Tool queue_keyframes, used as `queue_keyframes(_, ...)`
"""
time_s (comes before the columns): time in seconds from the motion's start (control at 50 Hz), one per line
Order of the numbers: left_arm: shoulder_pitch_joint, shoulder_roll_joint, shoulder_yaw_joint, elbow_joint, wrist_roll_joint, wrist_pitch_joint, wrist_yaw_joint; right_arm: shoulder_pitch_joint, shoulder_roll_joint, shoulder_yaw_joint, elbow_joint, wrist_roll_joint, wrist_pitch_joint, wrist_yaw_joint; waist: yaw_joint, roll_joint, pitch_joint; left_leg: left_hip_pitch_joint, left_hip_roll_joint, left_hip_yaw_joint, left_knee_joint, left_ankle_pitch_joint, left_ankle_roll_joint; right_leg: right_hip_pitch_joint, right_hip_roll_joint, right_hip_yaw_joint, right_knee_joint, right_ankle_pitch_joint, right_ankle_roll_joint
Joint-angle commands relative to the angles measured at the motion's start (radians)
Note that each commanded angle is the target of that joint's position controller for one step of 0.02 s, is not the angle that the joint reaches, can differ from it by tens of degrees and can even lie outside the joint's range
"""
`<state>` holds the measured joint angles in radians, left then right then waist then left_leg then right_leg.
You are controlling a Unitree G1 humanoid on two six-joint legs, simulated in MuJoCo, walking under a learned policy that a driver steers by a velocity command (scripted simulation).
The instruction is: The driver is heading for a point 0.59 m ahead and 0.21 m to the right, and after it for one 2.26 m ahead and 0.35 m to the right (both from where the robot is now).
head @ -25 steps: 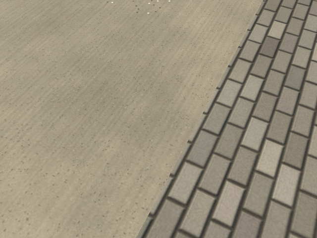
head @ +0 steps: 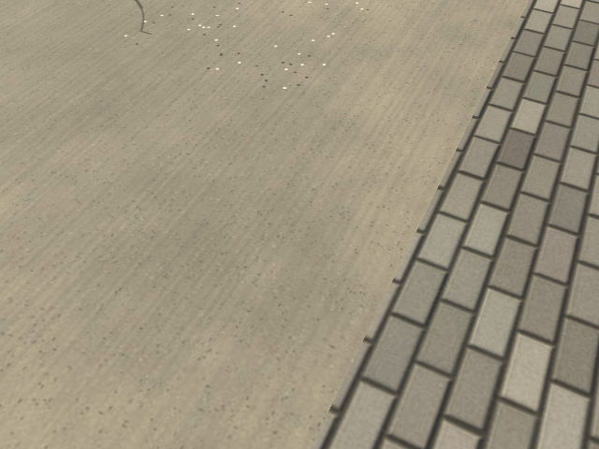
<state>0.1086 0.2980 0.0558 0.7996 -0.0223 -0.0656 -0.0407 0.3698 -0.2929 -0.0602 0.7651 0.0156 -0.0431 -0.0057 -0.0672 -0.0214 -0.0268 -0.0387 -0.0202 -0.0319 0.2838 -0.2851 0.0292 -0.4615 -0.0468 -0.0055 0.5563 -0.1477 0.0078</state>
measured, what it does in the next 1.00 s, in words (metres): walks ahead: right foot, then left foot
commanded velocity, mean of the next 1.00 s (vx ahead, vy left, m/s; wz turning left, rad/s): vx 0.48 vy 0.00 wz -0.17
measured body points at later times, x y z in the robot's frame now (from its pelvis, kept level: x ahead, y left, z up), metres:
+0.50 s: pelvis +0.25 -0.03 -0.01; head +0.28 -0.03 +0.44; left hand +0.23 +0.25 -0.14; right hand +0.48 -0.26 -0.09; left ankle +0.44 +0.10 -0.71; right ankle +0.10 -0.13 -0.74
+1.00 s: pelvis +0.52 -0.02 -0.01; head +0.55 -0.03 +0.44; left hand +0.76 +0.18 -0.11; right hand +0.50 -0.31 -0.13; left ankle +0.44 +0.09 -0.74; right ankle +0.66 -0.21 -0.70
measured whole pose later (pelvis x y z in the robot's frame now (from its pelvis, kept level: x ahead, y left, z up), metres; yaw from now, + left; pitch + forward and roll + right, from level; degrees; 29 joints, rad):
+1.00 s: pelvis +0.52 -0.02 -0.01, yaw -14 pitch +0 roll +3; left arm 0.13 0.27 0.05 0.75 -0.02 -0.02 -0.04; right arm 0.30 -0.28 -0.07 0.86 0.00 -0.09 0.00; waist -0.07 -0.04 0.04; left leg 0.06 -0.03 0.25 0.21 -0.28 0.02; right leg -0.66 -0.11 0.01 0.70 0.02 -0.02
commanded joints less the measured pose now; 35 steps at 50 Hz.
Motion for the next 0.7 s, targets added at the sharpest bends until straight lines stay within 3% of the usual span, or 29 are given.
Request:
queue_keyframes(0.02, -0.068, 0.094, 0.014, -0.077, -0.003, -0.033, -0.006, -0.014, -0.177, -0.048, -0.038, 0.008, -0.005, 0.001, 0.034, 0.128, 0.083, -0.055, 0.275, -0.199, -0.064, 0.043, 0.169, 0.028, 0.005, -0.019, -0.067, 0.0, -0.04)
queue_keyframes(0.06, 0.114, 0.141, 0.039, -0.018, 0.0, -0.035, 0.007, -0.02, -0.137, -0.032, -0.036, -0.001, -0.003, 0.0, 0.121, 0.1, -0.009, -0.144, 0.199, -0.124, 0.139, 0.234, 0.119, 0.314, 0.023, -0.022, -0.096, -0.004, -0.078)
queue_keyframes(0.08, 0.276, 0.216, 0.058, 0.008, 0.01, -0.037, 0.016, -0.034, -0.078, -0.008, -0.061, -0.019, -0.006, -0.001, 0.184, -0.047, -0.137, -0.283, 0.114, -0.033, 0.469, 0.147, 0.063, 0.538, -0.16, 0.2, -0.13, -0.046, -0.147)
queue_keyframes(0.1, 0.336, 0.303, 0.077, 0.026, 0.017, -0.034, 0.009, 0.014, -0.032, 0.004, -0.102, -0.01, -0.028, -0.006, 0.156, -0.322, -0.199, -0.621, -0.037, 0.001, 0.78, -0.247, -0.004, 0.754, -0.335, 0.636, -0.267, -0.267, -0.286)
queue_keyframes(0.12, 0.302, 0.205, 0.05, 0.017, 0.005, -0.037, 0.004, -0.02, -0.13, -0.02, -0.087, 0.007, -0.043, -0.006, 0.172, -0.183, -0.132, -0.737, 0.009, -0.097, 0.916, -0.265, -0.004, 0.72, -0.329, 0.669, -0.317, -0.406, -0.282)
queue_keyframes(0.14, 0.245, 0.159, 0.035, 0.004, 0.008, -0.036, 0.007, -0.066, -0.155, -0.028, -0.095, 0.023, -0.052, 0.001, 0.153, -0.139, -0.041, -0.788, 0.058, -0.087, 0.939, -0.173, 0.014, 0.644, -0.304, 0.554, -0.321, -0.376, -0.249)
queue_keyframes(0.16, 0.194, 0.134, 0.026, -0.01, 0.016, -0.034, 0.008, -0.083, -0.139, -0.024, -0.088, 0.018, -0.054, 0.001, 0.13, -0.077, -0.006, -0.767, 0.099, -0.064, 0.915, -0.086, 0.016, 0.572, -0.26, 0.462, -0.332, -0.287, -0.229)
queue_keyframes(0.18, 0.163, 0.11, 0.019, -0.016, 0.02, -0.032, 0.008, -0.107, -0.129, -0.025, -0.091, 0.004, -0.053, 0.003, 0.118, -0.054, 0.034, -0.754, 0.124, -0.055, 0.87, -0.024, 0.011, 0.506, -0.229, 0.395, -0.354, -0.19, -0.226)
queue_keyframes(0.2, 0.146, 0.099, 0.013, -0.02, 0.029, -0.032, 0.01, -0.103, -0.114, -0.025, -0.09, 0.0, -0.05, 0.006, 0.097, -0.072, 0.039, -0.704, 0.144, -0.053, 0.841, 0.022, 0.006, 0.451, -0.203, 0.335, -0.374, -0.106, -0.219)
queue_keyframes(0.26, 0.153, 0.109, 0.015, -0.009, 0.019, -0.039, 0.016, -0.106, -0.076, -0.017, -0.091, -0.009, -0.034, 0.008, 0.076, -0.064, 0.05, -0.683, 0.151, -0.021, 0.767, 0.088, -0.028, 0.392, -0.174, 0.22, -0.411, 0.124, -0.233)
queue_keyframes(0.3, 0.171, 0.125, 0.018, 0.002, 0.017, -0.037, 0.024, -0.165, -0.059, -0.01, -0.114, -0.013, -0.032, 0.006, 0.086, -0.041, 0.066, -0.701, 0.148, -0.007, 0.652, 0.16, -0.047, 0.386, -0.161, 0.161, -0.421, 0.24, -0.231)
queue_keyframes(0.36, 0.204, 0.135, 0.018, 0.016, 0.012, -0.029, 0.034, -0.27, -0.024, 0.007, -0.141, -0.008, -0.043, 0.017, 0.118, -0.045, 0.084, -0.627, 0.119, 0.027, 0.428, 0.321, -0.046, 0.356, -0.118, 0.076, -0.435, 0.265, -0.201)
queue_keyframes(0.42, 0.274, 0.149, 0.021, 0.044, 0.003, -0.02, 0.039, -0.37, -0.019, 0.012, -0.169, 0.001, -0.053, 0.035, 0.153, -0.036, 0.109, -0.591, 0.09, 0.043, 0.299, 0.398, -0.034, 0.397, -0.143, 0.072, -0.438, 0.227, -0.2)
queue_keyframes(0.48, 0.296, 0.158, 0.027, 0.065, -0.003, -0.003, 0.044, -0.409, -0.04, 0.007, -0.19, 0.004, -0.058, 0.052, 0.137, -0.041, 0.117, -0.604, 0.079, 0.023, 0.235, 0.347, 0.003, 0.51, -0.196, 0.079, -0.389, 0.297, -0.184)
queue_keyframes(0.52, 0.293, 0.173, 0.034, 0.069, -0.003, 0.007, 0.048, -0.37, -0.072, -0.007, -0.187, -0.002, -0.059, 0.053, 0.095, -0.056, 0.081, -0.513, 0.05, 0.028, 0.219, 0.262, 0.028, 0.552, -0.208, 0.099, -0.301, 0.482, -0.167)
queue_keyframes(0.54, 0.28, 0.185, 0.037, 0.066, -0.001, 0.013, 0.05, -0.291, -0.101, -0.021, -0.169, -0.004, -0.059, 0.049, 0.046, -0.071, 0.025, -0.395, 0.021, 0.048, 0.214, 0.225, 0.047, 0.553, -0.195, 0.096, -0.202, 0.638, -0.156)
queue_keyframes(0.56, 0.261, 0.174, 0.031, 0.059, 0.004, 0.019, 0.052, -0.134, -0.142, -0.044, -0.125, -0.003, -0.058, 0.039, -0.039, -0.058, -0.074, -0.169, 0.013, 0.062, 0.193, 0.25, 0.076, 0.488, -0.144, 0.066, -0.018, 0.679, -0.129)
queue_keyframes(0.58, 0.267, 0.119, 0.009, 0.031, 0.027, 0.017, 0.051, 0.046, -0.208, -0.063, -0.093, -0.019, -0.052, 0.024, -0.099, 0.027, -0.235, 0.171, 0.187, -0.112, 0.257, 0.263, 0.132, 0.265, -0.085, 0.045, 0.279, 0.401, -0.098)
queue_keyframes(0.6, 0.435, -0.028, -0.033, 0.022, 0.017, -0.002, 0.041, 0.075, -0.276, -0.074, -0.074, -0.027, -0.05, 0.028, -0.004, 0.312, -0.4, 0.5, 0.442, -0.597, 0.156, 0.036, 0.289, -0.114, 0.097, 0.05, 0.635, -0.371, -0.041)
queue_keyframes(0.62, 0.363, 0.097, -0.004, 0.042, -0.011, -0.016, 0.036, 0.075, -0.162, -0.049, -0.083, -0.02, -0.048, 0.026, -0.059, 0.217, -0.372, 0.442, 0.425, -0.675, 0.052, -0.101, 0.263, -0.208, 0.063, 0.163, 0.742, -0.426, -0.044)
queue_keyframes(0.64, 0.257, 0.15, 0.015, 0.004, -0.033, -0.022, 0.036, 0.0, -0.126, -0.034, -0.082, -0.017, -0.05, 0.021, -0.052, 0.17, -0.188, 0.301, 0.394, -0.503, 0.024, -0.078, 0.213, -0.27, 0.017, 0.141, 0.758, -0.343, -0.049)
queue_keyframes(0.66, 0.205, 0.139, 0.014, -0.009, -0.028, -0.024, 0.041, -0.066, -0.107, -0.027, -0.081, -0.018, -0.052, 0.019, -0.019, 0.102, -0.102, 0.157, 0.357, -0.384, -0.004, 0.015, 0.188, -0.245, -0.032, 0.116, 0.721, -0.252, -0.044)
queue_keyframes(0.68, 0.185, 0.127, 0.019, -0.012, -0.012, -0.018, 0.044, -0.115, -0.079, -0.021, -0.076, -0.022, -0.057, 0.021, 0.01, 0.091, -0.038, 0.042, 0.32, -0.29, -0.039, 0.094, 0.174, -0.212, -0.059, 0.114, 0.67, -0.197, -0.038)
queue_keyframes(0.7, 0.216, 0.111, 0.022, -0.004, -0.011, -0.004, 0.044, -0.145, -0.062, -0.017, -0.071, -0.03, -0.066, 0.022, 0.046, 0.118, -0.019, -0.036, 0.294, -0.214, -0.076, 0.136, 0.163, -0.148, -0.085, 0.124, 0.645, -0.154, -0.033)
